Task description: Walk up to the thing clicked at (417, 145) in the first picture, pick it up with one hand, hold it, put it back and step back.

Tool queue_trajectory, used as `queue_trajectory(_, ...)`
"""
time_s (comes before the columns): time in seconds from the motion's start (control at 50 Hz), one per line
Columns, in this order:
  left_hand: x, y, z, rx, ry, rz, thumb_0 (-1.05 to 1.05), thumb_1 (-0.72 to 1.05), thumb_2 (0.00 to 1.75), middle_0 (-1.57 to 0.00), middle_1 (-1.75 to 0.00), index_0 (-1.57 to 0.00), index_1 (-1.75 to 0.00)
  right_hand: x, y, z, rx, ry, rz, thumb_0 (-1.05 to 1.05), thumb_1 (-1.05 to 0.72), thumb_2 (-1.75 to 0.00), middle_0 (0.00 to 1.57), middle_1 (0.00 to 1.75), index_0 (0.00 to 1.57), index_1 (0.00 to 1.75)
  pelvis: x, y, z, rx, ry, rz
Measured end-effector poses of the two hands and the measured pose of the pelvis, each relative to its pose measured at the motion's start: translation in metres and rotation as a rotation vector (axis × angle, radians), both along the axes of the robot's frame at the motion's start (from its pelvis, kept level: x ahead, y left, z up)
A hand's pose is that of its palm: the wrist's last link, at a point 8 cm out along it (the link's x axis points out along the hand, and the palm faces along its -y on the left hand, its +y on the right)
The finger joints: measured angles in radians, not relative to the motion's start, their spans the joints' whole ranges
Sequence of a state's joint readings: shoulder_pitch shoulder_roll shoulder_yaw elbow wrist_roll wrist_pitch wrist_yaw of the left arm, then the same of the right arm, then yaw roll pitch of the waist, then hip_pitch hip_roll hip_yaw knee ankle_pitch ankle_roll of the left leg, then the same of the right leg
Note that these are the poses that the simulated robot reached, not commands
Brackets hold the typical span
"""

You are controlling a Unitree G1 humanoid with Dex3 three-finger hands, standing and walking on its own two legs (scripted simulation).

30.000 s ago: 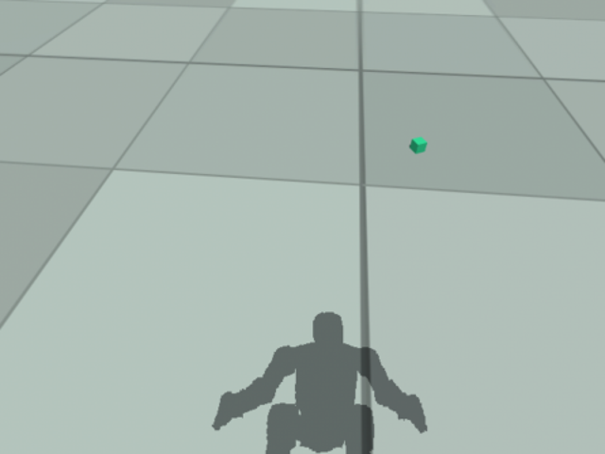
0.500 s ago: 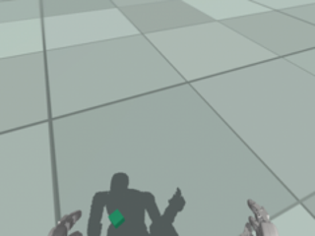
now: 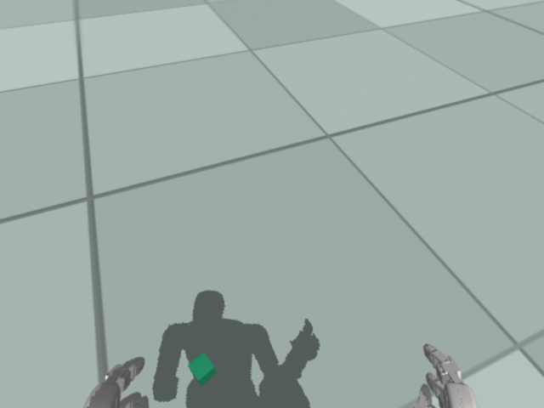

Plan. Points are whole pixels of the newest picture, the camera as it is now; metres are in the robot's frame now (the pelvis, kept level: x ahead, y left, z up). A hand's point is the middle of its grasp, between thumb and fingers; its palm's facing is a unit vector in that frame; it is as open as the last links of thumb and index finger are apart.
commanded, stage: home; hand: left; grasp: from above
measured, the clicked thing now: (202, 369) +0.42 +0.23 -0.69
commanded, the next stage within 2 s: stand in 1.40 s
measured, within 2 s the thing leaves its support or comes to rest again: neither
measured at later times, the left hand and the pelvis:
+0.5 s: hand out of the picture +0.16 +0.18 -0.05, palm faces +0.05 -0.98 -0.20, open 7.4 cm; pelvis +0.00 +0.00 +0.00, yaw +0 degrees
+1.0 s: hand out of the picture +0.17 +0.18 -0.05, palm faces +0.04 -0.98 -0.20, open 7.4 cm; pelvis +0.01 +0.00 +0.00, yaw +0 degrees
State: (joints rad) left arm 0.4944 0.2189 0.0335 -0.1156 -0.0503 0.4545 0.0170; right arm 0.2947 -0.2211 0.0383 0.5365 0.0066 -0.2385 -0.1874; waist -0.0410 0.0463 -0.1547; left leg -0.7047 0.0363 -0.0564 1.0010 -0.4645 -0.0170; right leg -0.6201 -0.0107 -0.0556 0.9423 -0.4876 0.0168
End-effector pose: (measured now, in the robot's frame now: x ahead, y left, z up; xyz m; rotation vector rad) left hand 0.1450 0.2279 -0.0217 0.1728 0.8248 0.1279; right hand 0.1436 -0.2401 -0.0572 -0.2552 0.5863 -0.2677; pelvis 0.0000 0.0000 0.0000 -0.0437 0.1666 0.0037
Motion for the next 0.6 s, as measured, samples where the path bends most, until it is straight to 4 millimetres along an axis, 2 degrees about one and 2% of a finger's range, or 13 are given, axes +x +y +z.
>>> queue_trajectory(0.2, -0.0011, -0.0026, 0.0003, -0.003, -0.008, -0.002, 0.01, 0.9, 0.89, -0.2, -0.29, -0.2, -0.29, -0.0038, -0.0035, -0.0006, -0.004, -0.002, -0.009, 0.01, -0.9, -0.9, 0.2, 0.3, 0.2, 0.3, -0.0024, -0.0015, -0.0009, 0.001, 0.0, -0.001)
queue_trajectory(0.6, 0.0004, -0.004, -0.0005, -0.001, -0.002, -0.002, 0.01, 0.91, 0.9, -0.2, -0.3, -0.2, -0.29, 0.0044, -0.0038, 0.0, -0.001, -0.017, -0.007, 0.01, -0.9, -0.9, 0.2, 0.3, 0.2, 0.3, 0.0006, -0.0031, -0.0017, 0.002, 0.007, -0.002)
